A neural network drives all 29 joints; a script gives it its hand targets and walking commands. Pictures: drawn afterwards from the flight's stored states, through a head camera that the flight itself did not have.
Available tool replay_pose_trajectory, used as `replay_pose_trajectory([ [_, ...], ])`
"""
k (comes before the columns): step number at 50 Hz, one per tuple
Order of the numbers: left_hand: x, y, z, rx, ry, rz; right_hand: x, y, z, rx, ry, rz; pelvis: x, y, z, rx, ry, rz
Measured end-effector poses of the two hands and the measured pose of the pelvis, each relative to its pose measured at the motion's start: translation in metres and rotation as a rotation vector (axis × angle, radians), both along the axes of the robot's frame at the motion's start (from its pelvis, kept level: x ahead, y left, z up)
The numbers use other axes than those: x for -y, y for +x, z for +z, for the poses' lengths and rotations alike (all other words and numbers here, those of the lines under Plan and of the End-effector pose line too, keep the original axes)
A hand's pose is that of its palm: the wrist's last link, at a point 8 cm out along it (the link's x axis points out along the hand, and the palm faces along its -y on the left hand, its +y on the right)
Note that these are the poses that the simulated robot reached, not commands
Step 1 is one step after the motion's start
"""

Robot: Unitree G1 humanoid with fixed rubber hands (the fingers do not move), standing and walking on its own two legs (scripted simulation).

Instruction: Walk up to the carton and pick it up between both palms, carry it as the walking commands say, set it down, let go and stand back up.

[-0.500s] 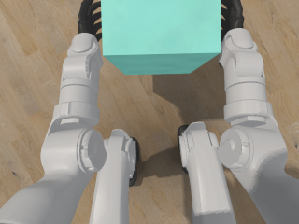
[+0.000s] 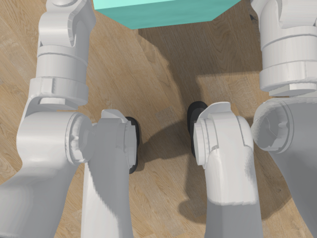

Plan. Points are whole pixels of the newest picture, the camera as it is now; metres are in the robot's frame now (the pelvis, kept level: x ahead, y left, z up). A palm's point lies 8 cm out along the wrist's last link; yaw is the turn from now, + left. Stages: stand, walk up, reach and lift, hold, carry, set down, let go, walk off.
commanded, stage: set down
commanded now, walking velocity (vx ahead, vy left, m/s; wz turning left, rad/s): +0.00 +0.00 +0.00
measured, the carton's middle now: out of the picture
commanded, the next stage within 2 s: none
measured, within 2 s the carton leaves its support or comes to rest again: rests again in 0.80 s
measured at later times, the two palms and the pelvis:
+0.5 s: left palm out of the picture +0.56 +0.12 -0.20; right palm out of the picture +0.56 -0.19 -0.20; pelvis -0.01 +0.00 -0.02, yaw +1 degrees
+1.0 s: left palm out of the picture +0.57 +0.13 -0.20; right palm out of the picture +0.56 -0.18 -0.20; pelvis +0.00 +0.00 -0.04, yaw +1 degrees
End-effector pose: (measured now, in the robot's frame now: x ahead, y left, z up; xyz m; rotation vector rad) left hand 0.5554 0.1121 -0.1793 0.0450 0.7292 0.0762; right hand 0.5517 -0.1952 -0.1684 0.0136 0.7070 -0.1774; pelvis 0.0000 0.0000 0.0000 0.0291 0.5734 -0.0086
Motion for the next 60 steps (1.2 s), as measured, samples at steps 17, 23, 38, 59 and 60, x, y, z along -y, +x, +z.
replay_pose_trajectory([
  [17,-0.019,0.008,0.013,-0.054,0.054,0.001,-0.018,-0.001,-0.014,-0.065,0.023,0.063,0.003,0.0,-0.02,-0.068,0.011,0.014],
  [23,-0.013,0.006,-0.019,-0.014,0.014,0.004,-0.012,0.002,-0.031,-0.02,0.0,0.04,0.003,-0.007,-0.018,0.0,0.003,0.017],
  [38,-0.01,0.021,-0.003,-0.015,0.066,-0.041,-0.01,0.008,-0.028,-0.031,0.026,0.018,-0.007,-0.002,-0.03,0.017,-0.018,0.018],
  [59,-0.018,0.014,-0.022,-0.013,0.019,-0.04,-0.012,0.008,-0.035,-0.017,0.029,0.053,-0.001,-0.004,-0.043,0.011,-0.02,0.033],
  [60,-0.018,0.015,-0.022,-0.016,0.02,-0.042,-0.012,0.008,-0.035,-0.019,0.03,0.054,-0.002,-0.004,-0.043,0.008,-0.02,0.033],
])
